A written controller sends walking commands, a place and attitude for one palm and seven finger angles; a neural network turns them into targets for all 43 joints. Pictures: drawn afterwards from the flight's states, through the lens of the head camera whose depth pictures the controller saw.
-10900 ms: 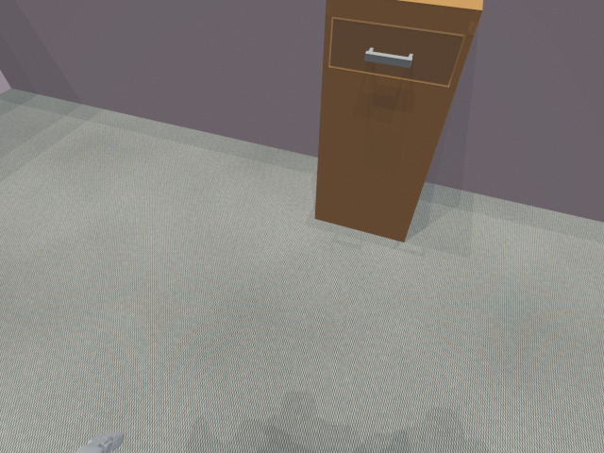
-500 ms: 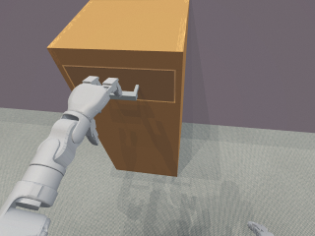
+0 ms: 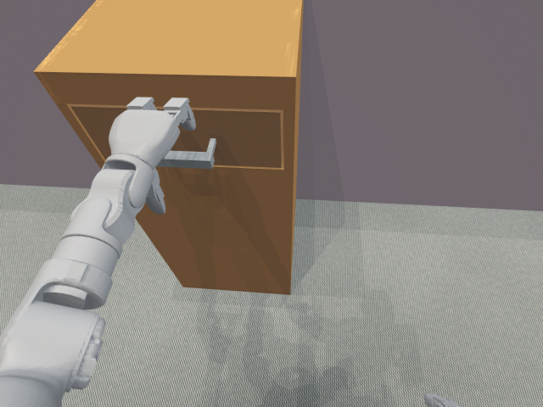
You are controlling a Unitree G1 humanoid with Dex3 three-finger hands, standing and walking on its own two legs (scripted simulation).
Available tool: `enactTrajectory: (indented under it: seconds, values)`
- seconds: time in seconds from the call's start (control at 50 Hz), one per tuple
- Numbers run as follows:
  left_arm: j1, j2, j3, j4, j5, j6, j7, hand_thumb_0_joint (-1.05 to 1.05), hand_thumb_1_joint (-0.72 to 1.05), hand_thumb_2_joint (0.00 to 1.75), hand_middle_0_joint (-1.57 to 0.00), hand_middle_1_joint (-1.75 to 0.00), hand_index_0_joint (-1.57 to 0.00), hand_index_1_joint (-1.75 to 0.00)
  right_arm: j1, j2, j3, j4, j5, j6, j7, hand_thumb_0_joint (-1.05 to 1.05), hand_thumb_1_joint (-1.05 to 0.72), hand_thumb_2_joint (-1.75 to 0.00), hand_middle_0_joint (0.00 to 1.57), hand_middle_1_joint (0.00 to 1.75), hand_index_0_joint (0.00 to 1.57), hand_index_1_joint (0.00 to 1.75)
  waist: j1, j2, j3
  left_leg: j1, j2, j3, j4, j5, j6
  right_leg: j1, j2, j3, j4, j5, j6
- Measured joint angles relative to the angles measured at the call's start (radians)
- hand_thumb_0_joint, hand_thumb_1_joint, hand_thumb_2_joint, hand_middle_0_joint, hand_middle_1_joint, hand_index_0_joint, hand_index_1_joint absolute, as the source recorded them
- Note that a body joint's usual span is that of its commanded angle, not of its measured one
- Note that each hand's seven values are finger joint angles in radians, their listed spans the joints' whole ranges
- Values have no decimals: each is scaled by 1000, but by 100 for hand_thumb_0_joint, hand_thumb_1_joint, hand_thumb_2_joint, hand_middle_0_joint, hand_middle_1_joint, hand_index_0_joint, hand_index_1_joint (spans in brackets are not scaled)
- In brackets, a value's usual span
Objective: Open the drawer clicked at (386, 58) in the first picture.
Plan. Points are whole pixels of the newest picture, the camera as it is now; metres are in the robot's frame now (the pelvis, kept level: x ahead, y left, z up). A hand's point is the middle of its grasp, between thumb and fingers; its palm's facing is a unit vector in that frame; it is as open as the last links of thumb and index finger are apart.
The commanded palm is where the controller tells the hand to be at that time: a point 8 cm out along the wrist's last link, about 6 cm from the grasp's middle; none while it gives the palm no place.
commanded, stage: move the hooked fingers above the handle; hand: left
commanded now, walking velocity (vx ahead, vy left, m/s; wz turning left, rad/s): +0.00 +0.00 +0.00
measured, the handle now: (178, 150) +0.54 +0.19 +0.04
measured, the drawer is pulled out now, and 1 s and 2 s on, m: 0.00 0.00 0.00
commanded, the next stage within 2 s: none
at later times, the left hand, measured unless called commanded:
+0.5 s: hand (194, 142) +0.49 +0.14 +0.10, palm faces +0.12 -0.04 -0.99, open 13.6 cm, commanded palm +0.47 +0.21 +0.15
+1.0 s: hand (181, 152) +0.49 +0.16 +0.08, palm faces +0.01 -0.09 -1.00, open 13.8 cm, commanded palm +0.49 +0.21 +0.15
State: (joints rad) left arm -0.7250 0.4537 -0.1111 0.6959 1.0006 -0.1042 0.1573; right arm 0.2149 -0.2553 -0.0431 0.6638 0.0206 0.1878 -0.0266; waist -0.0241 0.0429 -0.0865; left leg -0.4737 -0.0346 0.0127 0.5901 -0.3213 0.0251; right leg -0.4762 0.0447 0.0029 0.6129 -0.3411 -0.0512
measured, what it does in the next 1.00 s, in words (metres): stands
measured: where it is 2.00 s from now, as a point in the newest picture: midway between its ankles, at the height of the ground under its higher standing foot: outside the picture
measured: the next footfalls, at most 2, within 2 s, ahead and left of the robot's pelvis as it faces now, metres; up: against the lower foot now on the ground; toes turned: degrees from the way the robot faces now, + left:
none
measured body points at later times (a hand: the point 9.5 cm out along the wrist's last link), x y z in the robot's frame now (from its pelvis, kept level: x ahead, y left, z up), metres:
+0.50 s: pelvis -0.01 +0.01 +0.00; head +0.06 -0.01 +0.44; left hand +0.48 +0.14 +0.15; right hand +0.01 -0.26 -0.15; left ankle -0.03 +0.10 -0.73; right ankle -0.03 -0.09 -0.73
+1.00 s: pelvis -0.02 +0.02 -0.01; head +0.07 +0.02 +0.43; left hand +0.48 +0.17 +0.14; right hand -0.02 -0.28 -0.13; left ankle -0.03 +0.11 -0.73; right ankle -0.03 -0.09 -0.73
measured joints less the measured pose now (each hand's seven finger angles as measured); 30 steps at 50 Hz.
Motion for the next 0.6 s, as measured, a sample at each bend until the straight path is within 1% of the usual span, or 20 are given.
enactTrajectory:
  seconds: [0.04,0.06,0.1,0.12,0.14,0.16,0.2,0.24,0.26,0.28,0.32,0.34,0.38,0.4,0.42,0.44,0.5,0.56,0.6]
  values:
    - [-41,12,12,71,19,66,21,0,-49,30,-32,-120,-32,-121,10,2,0,8,-1,7,7,1,-90,-90,20,30,20,30,-6,6,-9,-15,2,4,2,1,0,-16,2,4,1,3,1]
    - [-58,18,13,105,24,98,19,0,-49,30,-32,-120,-32,-121,18,2,1,11,0,11,11,1,-90,-90,20,30,20,30,-8,9,-13,-19,3,6,0,2,1,-21,3,5,-1,5,1]
    - [-84,27,-4,163,20,155,-9,0,-49,30,-31,-120,-32,-120,37,1,0,15,5,22,14,1,-90,-90,20,30,20,30,-13,17,-17,-21,4,5,-4,4,2,-20,4,5,-9,9,3]
    - [-94,27,-23,184,12,174,-34,0,-48,30,-31,-120,-32,-120,48,1,-1,16,7,27,14,1,-90,-90,20,30,20,30,-15,20,-17,-19,3,2,-6,5,3,-16,3,3,-14,11,3]
    - [-101,24,-40,195,0,180,-63,0,-48,30,-31,-120,-32,-120,59,1,-4,18,8,29,13,1,-90,-90,20,30,20,30,-18,21,-14,-15,2,-1,-9,7,4,-9,2,-1,-19,12,4]
    - [-102,19,-54,195,-12,174,-92,0,-48,30,-31,-120,-32,-120,69,0,-5,20,8,31,11,1,-90,-90,20,30,20,30,-20,21,-11,-10,2,-4,-11,9,5,-3,1,-4,-24,13,5]
    - [-98,6,-77,178,-32,131,-141,-1,-48,30,-31,-120,-32,-120,85,0,-7,23,6,32,2,1,-90,-90,20,30,20,30,-28,17,-4,-4,-1,-11,-13,10,7,8,-1,-10,-30,15,6]
    - [-99,-9,-95,162,-40,63,-164,-1,-49,30,-31,-120,-32,-120,94,-1,-8,26,4,25,-8,1,-90,-90,20,30,20,30,-39,10,2,-5,-2,-16,-6,8,8,10,-2,-16,-28,13,7]
    - [-102,-16,-95,155,-37,25,-161,-1,-49,30,-32,-120,-32,-120,95,-1,-9,26,2,19,-11,1,-90,-90,20,30,20,30,-46,5,4,-11,-3,-17,0,7,8,6,-3,-17,-24,12,7]
    - [-104,-22,-87,147,-31,-11,-150,-1,-49,30,-32,-120,-32,-120,96,-2,-9,25,1,14,-14,1,-90,-90,20,30,20,30,-52,1,4,-19,-2,-15,7,4,8,-3,-2,-15,-18,11,7]
    - [-106,-26,-52,131,-10,-68,-103,0,-49,30,-32,-120,-32,-120,97,-4,-11,19,-5,3,-16,1,-90,-90,20,30,20,30,-65,-6,-3,-42,1,-5,22,-1,9,-30,0,-6,-1,9,7]
    - [-109,-24,-30,127,3,-82,-68,0,-49,30,-32,-120,-32,-120,97,-6,-12,14,-7,-1,-16,1,-90,-90,20,30,20,30,-72,-6,-9,-55,2,1,31,-4,10,-45,2,-1,9,8,8]
    - [-126,-14,13,139,26,-79,4,0,-49,30,-33,-121,-32,-121,97,-8,-14,9,-9,-8,-14,1,-90,-90,20,30,20,30,-81,-4,-18,-79,6,13,46,-10,11,-73,6,11,25,6,10]
    - [-133,-14,16,153,27,-77,30,0,-49,30,-37,-123,-32,-120,97,-9,-14,9,-9,-9,-12,1,-90,-90,20,30,20,30,-80,0,-21,-87,8,19,52,-12,12,-83,8,16,30,6,11]
    - [-140,-20,12,169,34,-61,64,0,-49,30,-41,-126,-32,-120,95,-11,-12,12,-9,-7,-9,1,-90,-90,20,30,20,30,-79,5,-23,-94,10,23,55,-13,12,-91,9,20,33,8,12]
    - [-150,-27,9,191,48,-22,93,0,-49,30,-44,-128,-32,-120,91,-13,-8,17,-7,-4,-5,1,-90,-90,20,30,20,30,-77,9,-24,-98,11,28,56,-12,13,-97,10,25,35,10,13]
    - [-163,-40,-1,224,66,47,139,0,-49,30,-44,-128,-35,-124,72,-11,12,27,4,11,-4,1,-90,-90,20,30,20,30,-74,19,-23,-96,14,43,45,-2,16,-102,13,39,29,22,18]
    - [-195,-38,-11,283,73,138,121,0,-49,30,-41,-126,-37,-127,53,2,30,28,21,23,-18,1,-90,-90,20,30,20,30,-81,21,-21,-79,16,51,22,13,17,-90,14,48,12,38,19]
    - [-220,-22,-7,338,62,190,89,0,-49,30,-39,-125,-38,-128,43,11,42,21,33,24,-31,1,-90,-90,20,30,20,30,-91,20,-15,-64,16,54,6,24,16,-77,15,51,-1,48,19]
